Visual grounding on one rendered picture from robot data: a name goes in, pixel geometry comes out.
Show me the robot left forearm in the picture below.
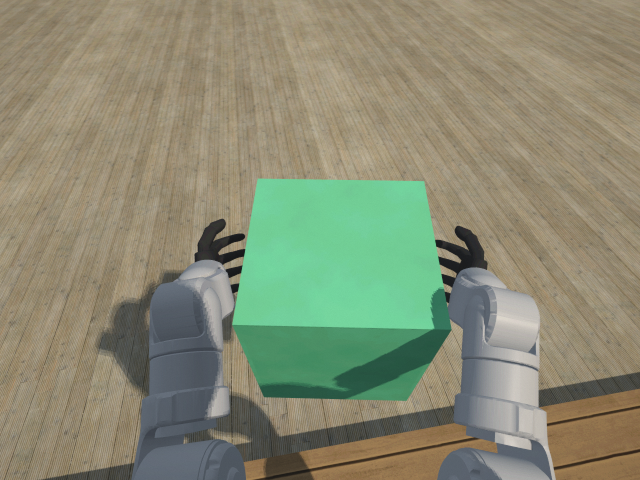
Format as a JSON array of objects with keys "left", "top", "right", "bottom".
[{"left": 131, "top": 260, "right": 235, "bottom": 480}]

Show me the left robot hand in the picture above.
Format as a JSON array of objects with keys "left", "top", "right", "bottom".
[{"left": 195, "top": 219, "right": 245, "bottom": 293}]

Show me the carton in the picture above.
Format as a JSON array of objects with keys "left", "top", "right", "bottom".
[{"left": 232, "top": 179, "right": 452, "bottom": 401}]

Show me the robot right upper arm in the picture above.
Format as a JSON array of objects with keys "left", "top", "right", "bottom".
[{"left": 437, "top": 447, "right": 550, "bottom": 480}]

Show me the right robot hand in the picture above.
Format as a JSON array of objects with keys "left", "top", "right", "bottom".
[{"left": 435, "top": 226, "right": 488, "bottom": 303}]

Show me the robot right forearm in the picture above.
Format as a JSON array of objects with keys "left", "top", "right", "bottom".
[{"left": 448, "top": 267, "right": 556, "bottom": 480}]

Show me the robot left upper arm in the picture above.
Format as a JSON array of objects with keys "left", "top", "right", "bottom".
[{"left": 134, "top": 439, "right": 246, "bottom": 480}]

